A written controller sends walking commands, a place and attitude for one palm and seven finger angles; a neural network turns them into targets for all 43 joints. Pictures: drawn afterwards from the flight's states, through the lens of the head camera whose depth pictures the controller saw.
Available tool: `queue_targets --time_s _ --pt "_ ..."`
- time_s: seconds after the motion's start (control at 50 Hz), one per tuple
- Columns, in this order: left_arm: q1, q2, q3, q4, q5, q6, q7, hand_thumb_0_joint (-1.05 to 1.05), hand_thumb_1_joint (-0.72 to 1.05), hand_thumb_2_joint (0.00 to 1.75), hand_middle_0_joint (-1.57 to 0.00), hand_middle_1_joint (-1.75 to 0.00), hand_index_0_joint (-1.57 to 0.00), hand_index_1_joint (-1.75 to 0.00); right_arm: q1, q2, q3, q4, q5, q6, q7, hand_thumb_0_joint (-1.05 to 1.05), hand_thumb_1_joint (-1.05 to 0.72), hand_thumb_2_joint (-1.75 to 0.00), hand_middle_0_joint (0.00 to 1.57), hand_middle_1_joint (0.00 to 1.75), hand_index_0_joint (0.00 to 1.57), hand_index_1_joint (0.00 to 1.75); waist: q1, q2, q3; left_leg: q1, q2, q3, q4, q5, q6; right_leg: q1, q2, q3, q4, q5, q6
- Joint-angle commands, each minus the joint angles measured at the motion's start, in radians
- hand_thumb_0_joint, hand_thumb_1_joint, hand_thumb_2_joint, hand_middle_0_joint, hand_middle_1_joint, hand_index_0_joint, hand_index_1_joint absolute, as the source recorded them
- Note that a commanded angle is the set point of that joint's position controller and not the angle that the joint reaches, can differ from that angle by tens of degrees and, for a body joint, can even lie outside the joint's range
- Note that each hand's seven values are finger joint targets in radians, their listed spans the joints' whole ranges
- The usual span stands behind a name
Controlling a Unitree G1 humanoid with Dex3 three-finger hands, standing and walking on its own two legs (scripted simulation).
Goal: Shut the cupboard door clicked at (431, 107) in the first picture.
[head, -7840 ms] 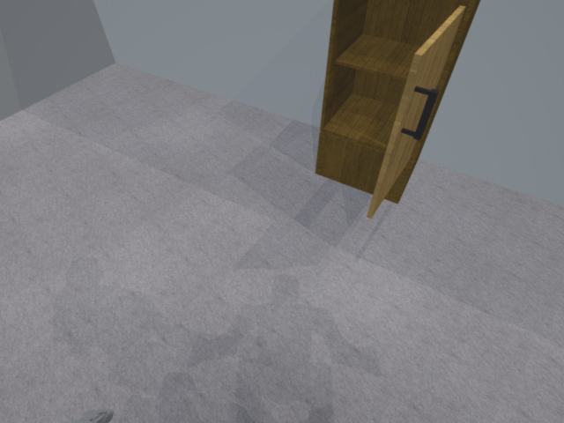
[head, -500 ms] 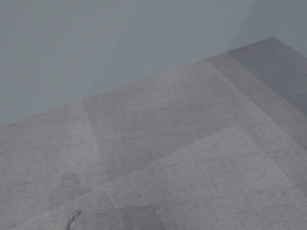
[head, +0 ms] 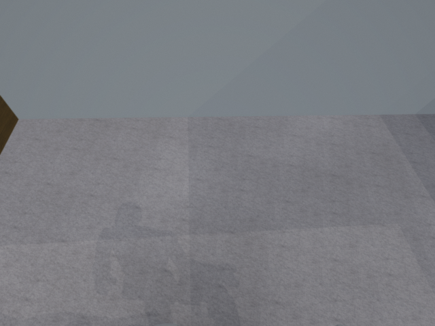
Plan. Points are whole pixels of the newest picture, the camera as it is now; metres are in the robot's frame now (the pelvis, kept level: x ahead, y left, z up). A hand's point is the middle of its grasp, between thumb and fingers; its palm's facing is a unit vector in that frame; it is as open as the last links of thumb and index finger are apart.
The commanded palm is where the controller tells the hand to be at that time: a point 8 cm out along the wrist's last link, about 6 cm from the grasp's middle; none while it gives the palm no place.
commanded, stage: walk to a spot facing it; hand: left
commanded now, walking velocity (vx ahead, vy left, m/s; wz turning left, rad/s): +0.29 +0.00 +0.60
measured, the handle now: out of the picture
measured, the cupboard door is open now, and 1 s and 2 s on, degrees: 85 85 85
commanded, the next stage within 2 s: turn to face it in 1.72 s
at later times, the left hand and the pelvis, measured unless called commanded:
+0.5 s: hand (122, 276) +0.22 +0.21 -0.13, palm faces +0.21 -0.95 -0.24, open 7.4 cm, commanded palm none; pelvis +0.12 -0.01 +0.01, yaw +16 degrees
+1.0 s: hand out of the picture +0.10 +0.19 -0.17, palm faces +0.59 -0.78 -0.19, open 7.4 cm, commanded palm none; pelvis +0.29 +0.10 -0.01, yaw +31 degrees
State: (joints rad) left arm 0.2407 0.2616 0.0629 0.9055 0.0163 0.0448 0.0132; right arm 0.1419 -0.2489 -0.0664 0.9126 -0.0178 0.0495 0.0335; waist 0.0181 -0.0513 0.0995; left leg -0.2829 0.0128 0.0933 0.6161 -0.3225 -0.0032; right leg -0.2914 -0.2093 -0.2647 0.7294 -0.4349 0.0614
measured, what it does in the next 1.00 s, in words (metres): walks ahead, turning left: right foot, then left foot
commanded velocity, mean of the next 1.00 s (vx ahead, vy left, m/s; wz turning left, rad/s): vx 0.34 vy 0.00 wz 0.45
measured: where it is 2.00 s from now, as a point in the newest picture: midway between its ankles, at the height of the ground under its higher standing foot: (154, 212)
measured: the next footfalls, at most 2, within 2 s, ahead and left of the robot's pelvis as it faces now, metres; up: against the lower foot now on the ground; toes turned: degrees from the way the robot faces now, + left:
right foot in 0.48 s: +0.23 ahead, -0.11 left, +0.00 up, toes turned +10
left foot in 0.94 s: +0.35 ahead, +0.22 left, +0.00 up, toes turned +38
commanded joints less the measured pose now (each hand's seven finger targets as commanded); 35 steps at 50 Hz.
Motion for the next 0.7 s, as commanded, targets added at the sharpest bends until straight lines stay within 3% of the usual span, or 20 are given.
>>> queue_targets --time_s 0.0,0.04,0.06,0.1,0.14,0.2,0.28,0.34,0.38,0.4,0.42,0.44,0.46,0.48,0.5,0.52,0.54,0.56,0.6,0.68 --pt "-0.191 0.076 0.024 -0.150 0.004 -0.021 -0.005 0.00 0.90 0.90 -0.20 -0.30 -0.20 -0.30 0.216 -0.264 -0.058 -0.013 -0.008 -0.037 -0.034 0.00 -0.90 -0.90 0.20 0.30 0.20 0.30 -0.138 0.314 -0.140 0.252 0.366 -0.539 -0.334 0.104 0.214 -0.418 0.065 0.221 0.426 -0.178 0.018" --pt "-0.142 0.089 0.031 -0.104 0.005 -0.033 -0.028 0.00 0.90 0.90 -0.20 -0.30 -0.20 -0.30 0.103 -0.191 -0.032 -0.047 -0.006 -0.053 -0.038 0.00 -0.90 -0.90 0.20 0.30 0.20 0.30 -0.071 0.213 -0.085 0.170 0.272 -0.432 -0.362 0.000 0.165 -0.382 0.062 0.240 0.446 0.010 0.018" --pt "-0.103 0.087 0.032 -0.080 0.007 -0.034 -0.033 0.00 0.90 0.90 -0.20 -0.30 -0.20 -0.30 0.080 -0.181 -0.028 -0.057 -0.004 -0.061 -0.038 0.00 -0.90 -0.90 0.20 0.30 0.20 0.30 -0.052 0.187 -0.084 0.161 0.238 -0.390 -0.371 0.013 0.153 -0.360 0.066 0.240 0.437 0.062 0.022" --pt "-0.076 0.087 0.028 -0.065 0.008 -0.037 -0.035 0.00 0.90 0.90 -0.20 -0.30 -0.20 -0.30 0.091 -0.174 -0.023 -0.051 0.001 -0.074 -0.037 0.00 -0.90 -0.90 0.20 0.30 0.20 0.30 -0.043 0.179 -0.088 0.173 0.208 -0.354 -0.379 0.074 0.155 -0.343 0.076 0.240 0.400 0.112 0.031" --pt "-0.089 0.089 0.026 -0.067 0.008 -0.042 -0.035 0.00 0.90 0.90 -0.20 -0.30 -0.20 -0.30 0.120 -0.170 -0.025 -0.041 0.003 -0.079 -0.036 0.00 -0.90 -0.90 0.20 0.30 0.20 0.30 -0.050 0.152 -0.087 0.201 0.205 -0.373 -0.384 0.095 0.174 -0.345 0.083 0.241 0.349 0.121 0.037" --pt "-0.145 0.082 0.021 -0.092 0.005 -0.048 -0.035 0.00 0.90 0.90 -0.20 -0.30 -0.20 -0.30 0.162 -0.178 -0.030 -0.023 0.002 -0.082 -0.034 0.00 -0.90 -0.90 0.20 0.30 0.20 0.30 -0.066 0.161 -0.060 0.214 0.213 -0.415 -0.390 0.095 0.196 -0.361 0.085 0.246 0.253 0.115 0.048" --pt "-0.204 0.072 0.018 -0.123 0.003 -0.057 -0.039 0.00 0.90 0.90 -0.20 -0.30 -0.20 -0.30 0.184 -0.180 -0.036 -0.005 -0.002 -0.084 -0.034 0.00 -0.90 -0.90 0.20 0.30 0.20 0.30 -0.076 0.178 -0.052 0.220 0.205 -0.446 -0.382 0.074 0.202 -0.339 0.099 0.240 0.115 0.110 0.050" --pt "-0.226 0.061 0.014 -0.139 0.002 -0.069 -0.042 0.00 0.90 0.90 -0.20 -0.30 -0.20 -0.30 0.193 -0.175 -0.038 0.007 -0.006 -0.084 -0.035 0.00 -0.90 -0.90 0.20 0.30 0.20 0.30 -0.078 0.202 -0.056 0.214 0.185 -0.455 -0.333 0.172 0.192 -0.270 0.136 0.211 -0.003 0.096 0.044" --pt "-0.191 0.050 0.011 -0.131 0.001 -0.079 -0.040 0.00 0.90 0.90 -0.20 -0.30 -0.20 -0.30 0.182 -0.169 -0.038 0.008 -0.007 -0.084 -0.039 0.00 -0.90 -0.90 0.20 0.30 0.20 0.30 -0.060 0.206 -0.085 0.192 0.167 -0.450 -0.264 0.300 0.178 -0.160 0.170 0.186 -0.101 0.099 0.034" --pt "-0.138 0.048 0.014 -0.114 0.001 -0.084 -0.039 0.00 0.90 0.90 -0.20 -0.30 -0.20 -0.30 0.167 -0.162 -0.036 0.007 -0.005 -0.083 -0.042 0.00 -0.90 -0.90 0.20 0.30 0.20 0.30 -0.031 0.195 -0.099 0.140 0.144 -0.431 -0.202 0.333 0.159 -0.044 0.191 0.172 -0.179 0.149 0.026" --pt "-0.037 0.070 0.022 -0.081 0.001 -0.095 -0.036 0.00 0.90 0.90 -0.20 -0.30 -0.20 -0.30 0.144 -0.151 -0.034 0.003 0.002 -0.086 -0.041 0.00 -0.90 -0.90 0.20 0.30 0.20 0.30 0.022 0.138 -0.136 0.037 0.099 -0.386 -0.092 0.308 0.123 0.161 0.177 0.184 -0.300 0.229 0.015" --pt "0.092 0.160 0.041 -0.043 0.008 -0.111 -0.024 0.00 0.90 0.90 -0.20 -0.30 -0.20 -0.30 0.155 -0.100 -0.024 -0.006 0.013 -0.096 -0.033 0.00 -0.90 -0.90 0.20 0.30 0.20 0.30 0.077 -0.038 -0.217 -0.192 0.030 -0.310 0.113 0.183 0.070 0.484 0.003 0.359 -0.369 0.192 -0.041" --pt "0.225 0.268 0.067 -0.019 0.014 -0.110 -0.012 0.00 0.90 0.90 -0.20 -0.30 -0.20 -0.30 0.153 -0.043 -0.012 -0.044 0.014 -0.107 -0.030 0.00 -0.90 -0.90 0.20 0.30 0.20 0.30 0.119 -0.297 -0.298 -0.398 -0.082 -0.143 0.402 -0.262 0.013 0.634 -0.314 0.703 -0.441 0.178 -0.144" --pt "0.219 0.263 0.061 -0.017 0.003 -0.102 -0.005 0.00 0.90 0.90 -0.20 -0.30 -0.20 -0.30 0.114 -0.108 -0.028 -0.056 0.004 -0.101 -0.025 0.00 -0.90 -0.90 0.20 0.30 0.20 0.30 0.113 -0.193 -0.235 -0.421 -0.012 -0.171 0.549 -0.272 0.021 0.486 -0.345 0.753 -0.500 -0.016 -0.190" --pt "0.153 0.228 0.055 -0.025 0.006 -0.104 -0.006 0.00 0.90 0.90 -0.20 -0.30 -0.20 -0.30 0.065 -0.087 -0.032 -0.051 -0.002 -0.098 -0.015 0.00 -0.90 -0.90 0.20 0.30 0.20 0.30 0.094 -0.182 -0.136 -0.451 0.024 -0.174 0.646 -0.180 0.027 0.350 -0.313 0.749 -0.548 -0.203 -0.179" --pt "0.096 0.170 0.040 -0.029 0.006 -0.110 -0.006 0.00 0.90 0.90 -0.20 -0.30 -0.20 -0.30 0.046 -0.082 -0.030 -0.042 -0.009 -0.092 -0.004 0.00 -0.90 -0.90 0.20 0.30 0.20 0.30 0.061 -0.141 -0.061 -0.452 0.059 -0.166 0.672 -0.084 0.024 0.247 -0.275 0.657 -0.570 -0.209 -0.156" --pt "0.043 0.116 0.024 -0.027 0.008 -0.111 -0.003 0.00 0.90 0.90 -0.20 -0.30 -0.20 -0.30 0.050 -0.065 -0.032 -0.019 -0.009 -0.079 0.006 0.00 -0.90 -0.90 0.20 0.30 0.20 0.30 0.023 -0.073 -0.013 -0.414 0.084 -0.157 0.661 -0.009 0.017 0.160 -0.229 0.499 -0.570 -0.117 -0.127" --pt "0.033 0.077 0.011 -0.028 0.010 -0.120 -0.003 0.00 0.90 0.90 -0.20 -0.30 -0.20 -0.30 0.071 -0.041 -0.024 -0.004 -0.010 -0.069 0.012 0.00 -0.90 -0.90 0.20 0.30 0.20 0.30 0.000 -0.071 -0.012 -0.383 0.085 -0.137 0.639 0.044 0.004 0.139 -0.172 0.375 -0.554 0.041 -0.106" --pt "0.075 0.047 0.003 0.000 0.013 -0.131 -0.002 0.00 0.90 0.90 -0.20 -0.30 -0.20 -0.30 0.084 -0.020 -0.019 0.008 -0.008 -0.057 0.017 0.00 -0.90 -0.90 0.20 0.30 0.20 0.30 -0.010 -0.119 -0.025 -0.391 0.076 -0.104 0.603 0.090 -0.010 0.177 -0.124 0.238 -0.522 0.289 -0.097" --pt "0.140 0.046 -0.004 0.043 0.015 -0.141 0.005 0.00 0.90 0.90 -0.20 -0.30 -0.20 -0.30 0.015 0.005 -0.008 -0.010 -0.007 -0.047 0.025 0.00 -0.90 -0.90 0.20 0.30 0.20 0.30 -0.013 -0.103 -0.016 -0.426 0.085 -0.053 0.490 0.140 -0.021 0.233 -0.109 0.110 -0.513 0.523 -0.104"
